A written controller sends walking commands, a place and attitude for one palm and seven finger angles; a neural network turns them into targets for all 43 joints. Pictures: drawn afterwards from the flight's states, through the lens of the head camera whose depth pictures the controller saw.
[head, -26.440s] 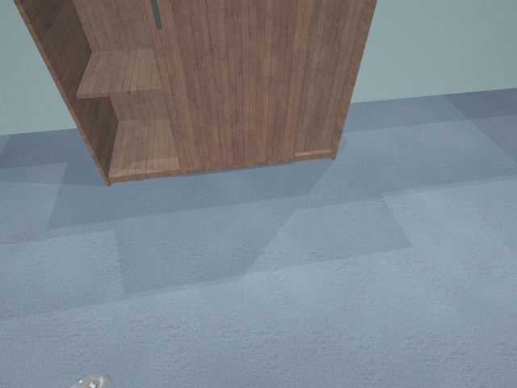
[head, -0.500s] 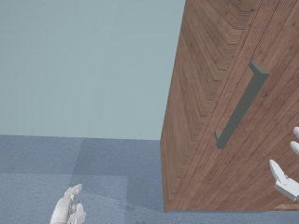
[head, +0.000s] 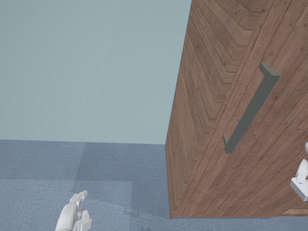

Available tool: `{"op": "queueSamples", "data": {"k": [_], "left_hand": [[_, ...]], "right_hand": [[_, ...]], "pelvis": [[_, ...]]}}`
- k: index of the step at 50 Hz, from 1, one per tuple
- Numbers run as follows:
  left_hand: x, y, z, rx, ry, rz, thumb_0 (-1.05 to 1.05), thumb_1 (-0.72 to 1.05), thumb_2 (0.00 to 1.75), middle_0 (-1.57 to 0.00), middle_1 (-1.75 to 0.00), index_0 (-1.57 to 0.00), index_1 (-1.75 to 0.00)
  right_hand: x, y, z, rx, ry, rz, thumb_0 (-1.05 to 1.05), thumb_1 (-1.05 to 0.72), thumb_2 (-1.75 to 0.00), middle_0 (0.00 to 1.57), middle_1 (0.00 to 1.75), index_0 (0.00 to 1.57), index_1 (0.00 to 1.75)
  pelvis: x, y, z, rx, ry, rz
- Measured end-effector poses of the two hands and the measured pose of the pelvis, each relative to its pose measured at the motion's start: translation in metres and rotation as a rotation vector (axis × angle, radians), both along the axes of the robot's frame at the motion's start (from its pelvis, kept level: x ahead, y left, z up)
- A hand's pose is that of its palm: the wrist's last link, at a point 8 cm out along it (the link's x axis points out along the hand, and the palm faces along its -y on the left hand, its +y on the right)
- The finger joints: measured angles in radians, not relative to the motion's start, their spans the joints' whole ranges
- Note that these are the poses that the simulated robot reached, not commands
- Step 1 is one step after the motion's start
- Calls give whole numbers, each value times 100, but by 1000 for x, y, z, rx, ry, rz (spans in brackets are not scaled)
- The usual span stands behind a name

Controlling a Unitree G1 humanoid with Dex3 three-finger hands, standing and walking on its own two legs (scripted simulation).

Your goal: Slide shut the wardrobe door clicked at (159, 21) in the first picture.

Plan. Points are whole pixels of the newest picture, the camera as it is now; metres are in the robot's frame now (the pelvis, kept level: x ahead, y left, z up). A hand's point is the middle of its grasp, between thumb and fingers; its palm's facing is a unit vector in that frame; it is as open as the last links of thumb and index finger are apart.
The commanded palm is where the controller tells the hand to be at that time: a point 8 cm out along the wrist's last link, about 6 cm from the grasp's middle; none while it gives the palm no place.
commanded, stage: step back with the hand held close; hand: right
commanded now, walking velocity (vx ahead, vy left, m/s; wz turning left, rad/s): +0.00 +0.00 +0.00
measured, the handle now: (243, 114) +0.36 -0.23 +0.16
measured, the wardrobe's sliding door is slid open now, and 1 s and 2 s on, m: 0.00 0.00 0.00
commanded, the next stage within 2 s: stop stepping back and stand still in 1.30 s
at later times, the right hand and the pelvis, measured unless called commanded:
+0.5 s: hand out of the picture +0.16 -0.30 +0.15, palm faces +0.40 +0.78 -0.49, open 7.4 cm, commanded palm +0.10 -0.33 +0.17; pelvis -0.05 -0.04 -0.01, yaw +2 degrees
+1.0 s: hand out of the picture +0.06 -0.33 +0.16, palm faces +0.52 +0.72 -0.45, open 7.4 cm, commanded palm +0.00 -0.36 +0.17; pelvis -0.12 -0.05 -0.03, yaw -3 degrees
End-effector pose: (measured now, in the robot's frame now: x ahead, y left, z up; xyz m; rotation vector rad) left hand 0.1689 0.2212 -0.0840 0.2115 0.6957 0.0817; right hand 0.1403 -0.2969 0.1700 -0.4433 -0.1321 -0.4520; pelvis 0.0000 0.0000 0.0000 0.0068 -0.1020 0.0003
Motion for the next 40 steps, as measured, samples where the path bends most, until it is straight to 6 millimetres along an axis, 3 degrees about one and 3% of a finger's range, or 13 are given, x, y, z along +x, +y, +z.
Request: {"op": "queueSamples", "data": {"k": [10, 17, 29, 40], "left_hand": [[-9, 9, 3, 12, 11, 45, 1, 91, 90, -20, -30, -20, -30], [-30, 13, 7, 43, 15, 128, 1, 91, 90, -20, -30, -20, -30], [-78, -14, 0, 65, 23, 115, 1, 91, 90, -20, -30, -20, -30], [-114, -32, -16, 51, 49, 58, 1, 91, 90, -20, -30, -20, -30]], "right_hand": [[5, -10, 3, -57, -9, 5, 1, -89, -90, 21, 30, 21, 30], [4, -13, -6, -72, 33, 77, 1, -89, -90, 21, 30, 21, 30], [-41, -49, -1, -148, -39, 32, 1, -89, -90, 21, 30, 21, 30], [-79, -49, -5, -136, -138, 18, 1, -89, -90, 21, 30, 21, 30]], "pelvis": [[-7, -4, -2, 13, 61, 9], [-20, -20, -6, 11, 90, 22], [-60, -43, -16, 9, 81, 26], [-95, -46, -27, 9, 72, -15]]}}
